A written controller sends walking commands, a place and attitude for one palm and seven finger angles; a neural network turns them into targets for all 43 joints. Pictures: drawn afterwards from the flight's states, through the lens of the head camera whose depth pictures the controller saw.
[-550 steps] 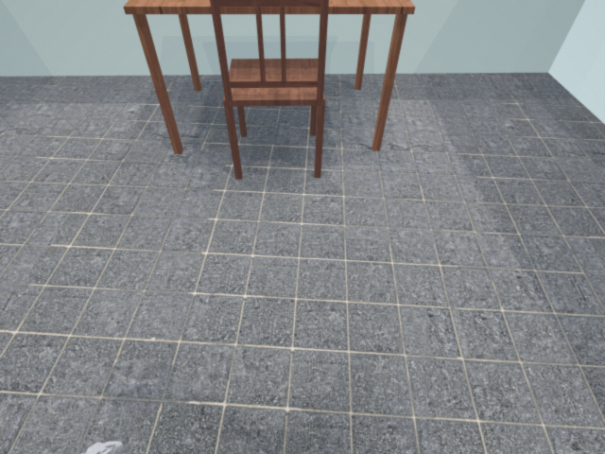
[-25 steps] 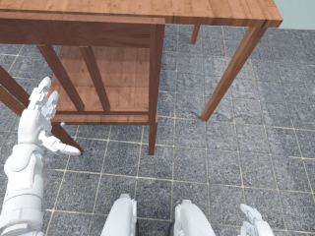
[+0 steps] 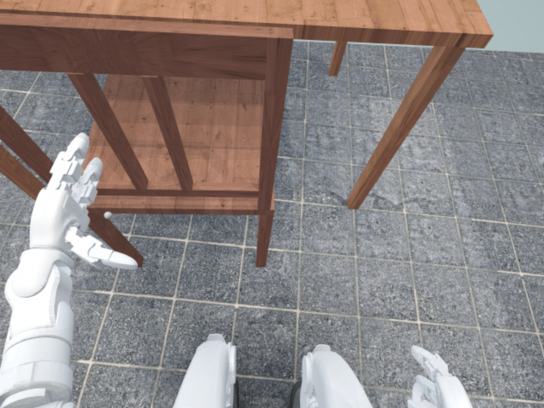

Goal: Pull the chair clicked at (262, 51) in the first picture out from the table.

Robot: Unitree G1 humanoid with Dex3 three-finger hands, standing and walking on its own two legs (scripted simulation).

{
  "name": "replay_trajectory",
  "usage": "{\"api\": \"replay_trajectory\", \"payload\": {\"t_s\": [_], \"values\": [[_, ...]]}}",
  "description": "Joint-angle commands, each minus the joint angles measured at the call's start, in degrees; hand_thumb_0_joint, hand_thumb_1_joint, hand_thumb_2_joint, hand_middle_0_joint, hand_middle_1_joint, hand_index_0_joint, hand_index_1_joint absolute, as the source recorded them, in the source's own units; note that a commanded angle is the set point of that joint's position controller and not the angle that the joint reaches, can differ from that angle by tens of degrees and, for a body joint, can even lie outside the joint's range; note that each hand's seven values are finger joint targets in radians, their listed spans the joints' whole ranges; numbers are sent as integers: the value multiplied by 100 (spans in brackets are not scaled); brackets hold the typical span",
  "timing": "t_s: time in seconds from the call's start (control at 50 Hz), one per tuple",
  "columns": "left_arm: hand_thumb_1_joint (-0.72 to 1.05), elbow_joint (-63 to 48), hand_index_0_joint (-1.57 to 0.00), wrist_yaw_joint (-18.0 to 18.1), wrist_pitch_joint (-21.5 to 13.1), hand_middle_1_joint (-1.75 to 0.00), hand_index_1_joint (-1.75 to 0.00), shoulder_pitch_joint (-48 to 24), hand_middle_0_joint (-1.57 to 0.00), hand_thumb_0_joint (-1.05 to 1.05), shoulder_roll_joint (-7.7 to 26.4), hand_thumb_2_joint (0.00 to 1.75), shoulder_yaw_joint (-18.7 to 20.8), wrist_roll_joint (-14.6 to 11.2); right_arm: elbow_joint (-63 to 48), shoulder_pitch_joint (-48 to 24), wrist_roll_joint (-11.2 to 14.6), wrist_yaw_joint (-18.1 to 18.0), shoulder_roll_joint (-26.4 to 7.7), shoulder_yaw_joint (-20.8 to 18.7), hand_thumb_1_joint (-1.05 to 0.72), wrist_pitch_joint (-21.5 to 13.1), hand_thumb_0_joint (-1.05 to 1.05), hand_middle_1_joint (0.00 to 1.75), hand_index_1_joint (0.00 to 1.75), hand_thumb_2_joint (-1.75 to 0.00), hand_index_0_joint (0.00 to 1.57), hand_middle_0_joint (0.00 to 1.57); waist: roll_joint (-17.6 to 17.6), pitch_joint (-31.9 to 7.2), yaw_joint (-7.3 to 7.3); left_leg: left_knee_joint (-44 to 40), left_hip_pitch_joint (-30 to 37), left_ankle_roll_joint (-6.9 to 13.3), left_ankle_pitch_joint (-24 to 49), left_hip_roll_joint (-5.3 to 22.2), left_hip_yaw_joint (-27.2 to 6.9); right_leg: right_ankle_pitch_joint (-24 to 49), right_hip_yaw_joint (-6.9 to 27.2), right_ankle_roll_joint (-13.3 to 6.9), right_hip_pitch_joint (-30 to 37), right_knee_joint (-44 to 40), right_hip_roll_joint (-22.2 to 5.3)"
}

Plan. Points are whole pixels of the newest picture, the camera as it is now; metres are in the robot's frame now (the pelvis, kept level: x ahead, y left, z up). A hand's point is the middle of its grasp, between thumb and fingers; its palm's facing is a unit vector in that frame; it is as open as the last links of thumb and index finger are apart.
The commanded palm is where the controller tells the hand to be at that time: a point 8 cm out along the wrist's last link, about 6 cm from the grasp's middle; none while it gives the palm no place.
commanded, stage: push the fingers through the gap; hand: left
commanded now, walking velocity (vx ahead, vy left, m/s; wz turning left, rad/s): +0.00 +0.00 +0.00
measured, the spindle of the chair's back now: (117, 140) +0.50 +0.27 +0.01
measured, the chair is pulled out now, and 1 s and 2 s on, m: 0.00 0.00 0.00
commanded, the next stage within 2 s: hook a spindle and tug to test in 1.52 s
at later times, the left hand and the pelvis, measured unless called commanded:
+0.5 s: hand (113, 184) +0.41 +0.24 +0.03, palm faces +0.04 -1.00 -0.05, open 16.9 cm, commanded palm +0.40 +0.29 +0.03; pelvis -0.01 +0.00 -0.01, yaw +0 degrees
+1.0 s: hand (120, 156) +0.46 +0.25 +0.03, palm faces +0.05 -1.00 -0.04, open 16.9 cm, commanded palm +0.45 +0.29 +0.03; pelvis -0.01 +0.00 -0.01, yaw -1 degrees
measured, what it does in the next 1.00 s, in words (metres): stands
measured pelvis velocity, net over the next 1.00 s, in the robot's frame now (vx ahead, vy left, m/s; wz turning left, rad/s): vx -0.01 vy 0.00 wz -0.03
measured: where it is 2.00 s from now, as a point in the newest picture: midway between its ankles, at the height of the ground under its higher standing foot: outside the picture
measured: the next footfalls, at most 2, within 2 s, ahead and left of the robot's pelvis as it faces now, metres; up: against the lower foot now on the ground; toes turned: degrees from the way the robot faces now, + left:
none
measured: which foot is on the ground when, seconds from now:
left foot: down 0.00-1.00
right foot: down 0.00-1.00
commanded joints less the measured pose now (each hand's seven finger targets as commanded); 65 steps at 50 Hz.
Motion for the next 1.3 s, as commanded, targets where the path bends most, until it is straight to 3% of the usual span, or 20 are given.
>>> {"api": "replay_trajectory", "payload": {"t_s": [0.0,0.12,0.16,0.24,0.32,0.34,0.44,0.48,0.54,0.64,0.68,0.74,0.8,0.88,0.98,1.0,1.08,1.18,1.22,1.28], "values": [[-50,-1203,-6,180,-462,-8,-8,-1853,-6,0,1525,30,423,-21,-484,393,-10,-88,-975,-371,-90,-229,0,30,30,-90,20,20,712,-2386,-96,-983,2534,-133,1625,-40,-542,1016,243,-125,375,-928,74],[-50,-899,-6,147,-400,-8,-8,-1739,-6,0,1430,30,335,22,-500,479,-16,-43,-988,-381,-90,-187,0,30,30,-90,20,20,702,-2578,-46,-992,2695,-162,1933,-42,-550,1213,228,-141,475,-932,65],[-50,-608,-6,147,-316,-8,-8,-1747,-6,0,1378,30,316,21,-494,489,-1,-36,-991,-381,-90,-135,0,30,30,-90,20,20,436,-2360,-100,-993,2468,-135,1769,-39,-523,1163,225,-119,481,-977,76],[-50,-523,-6,182,-375,-8,-8,-2284,-6,0,1473,30,332,71,-461,511,-2,-34,-995,-367,-90,-101,0,30,30,-90,20,20,534,-2319,-150,-956,2326,-115,1550,-47,-491,1017,259,-118,402,-964,72],[-50,-342,-6,245,-514,-8,-8,-2557,-6,0,1857,30,605,168,-401,603,-42,-36,-1029,-361,-90,-71,0,30,30,-90,20,20,597,-2499,-128,-884,2319,-113,1648,-44,-495,1066,286,-139,430,-896,90],[-50,-354,-6,227,-536,-8,-8,-2721,-6,0,1670,30,406,183,-398,590,-41,-25,-1001,-352,-90,-64,0,30,30,-90,20,20,679,-2489,-189,-869,2361,-111,1668,-56,-484,1086,298,-132,380,-902,83],[-50,1,-6,177,-509,-8,-8,-2775,-6,0,1905,30,604,207,-333,681,-50,-13,-1051,-371,-90,1,0,30,30,-90,20,20,572,-2577,-182,-819,2292,-97,1675,-43,-474,1125,309,-125,422,-908,96],[-50,176,-6,154,-477,-8,-8,-2967,-6,0,1821,30,498,221,-326,713,-38,-19,-1046,-355,-90,31,0,30,30,-90,20,20,494,-2484,-271,-789,2169,-67,1666,-41,-471,1153,312,-120,389,-890,111],[-50,421,-6,141,-474,-8,-8,-3347,-6,0,2055,30,618,268,-266,756,-49,-18,-1078,-342,-90,76,0,30,30,-90,20,20,434,-2470,-300,-719,1939,-45,1443,-41,-438,1000,357,-104,392,-893,112],[-50,452,-6,149,-553,-8,-8,-3547,-6,0,2250,30,727,343,-249,848,-87,13,-1093,-340,-90,152,0,30,30,-90,20,20,772,-2773,-287,-677,2239,-76,1780,-26,-482,1190,326,-120,293,-807,126],[-50,697,-6,124,-525,-8,-8,-3586,-6,0,2271,30,750,354,-215,887,-80,13,-1117,-341,-90,195,0,30,30,-90,20,20,548,-2695,-366,-618,2065,-39,1740,-24,-464,1212,326,-108,293,-804,141],[-50,804,-6,94,-517,-8,-8,-3917,-6,0,2379,30,742,409,-209,920,-84,14,-1121,-324,-90,260,0,30,30,-90,20,20,684,-2700,-388,-580,1978,-33,1732,-24,-438,1232,357,-101,293,-783,135],[-50,623,-6,136,-559,-8,-8,-4012,-6,0,2444,30,765,461,-208,991,-108,42,-1157,-346,-90,316,0,30,30,-90,20,20,997,-2970,-369,-632,2479,-93,2032,17,-557,1277,278,-125,54,-744,142],[-50,990,-6,184,-495,-8,-8,-4048,-6,0,2394,30,753,480,-171,1042,-103,57,-1153,-328,-90,404,0,30,30,-90,20,20,663,-2805,-472,-586,2169,-46,1891,5,-530,1263,295,-99,108,-773,172],[-50,1076,-6,219,-607,-8,-8,-4511,-6,0,2821,30,955,602,-147,1096,-130,61,-1180,-298,-90,490,0,30,30,-90,20,20,859,-2897,-477,-525,2076,-29,1844,8,-495,1227,329,-110,140,-721,187],[-50,1081,-6,213,-627,-8,-8,-4490,-6,0,2827,30,957,633,-166,1107,-143,78,-1165,-292,-90,511,0,30,30,-90,20,20,997,-2984,-434,-542,2189,-56,1949,6,-508,1272,316,-118,148,-714,184],[-50,1386,-6,201,-614,-8,-8,-4735,-6,0,2642,30,774,626,-110,1141,-135,87,-1175,-273,-90,582,0,30,30,-90,20,20,912,-2743,-603,-563,2202,-46,1821,34,-579,1113,274,-114,-119,-750,204],[-50,1499,-6,183,-554,-8,-8,-4486,-6,0,2797,30,933,645,-177,1220,-150,111,-1195,-275,-90,682,0,30,30,-90,20,20,831,-2986,-502,-539,2192,-42,2074,17,-565,1344,275,-109,77,-694,211],[-50,1231,-6,187,-564,-8,-8,-4390,-6,0,2753,30,897,663,-231,1204,-145,143,-1173,-297,-90,726,0,30,30,-90,20,20,1012,-3161,-443,-570,2378,-66,2279,29,-558,1492,280,-110,140,-704,197],[-50,1248,-6,237,-540,-8,-8,-4532,-6,0,2587,30,776,644,-193,1213,-133,147,-1164,-299,-90,756,0,30,30,-90,20,20,887,-2891,-568,-610,2387,-59,2109,51,-613,1324,243,-101,-66,-752,221]]}}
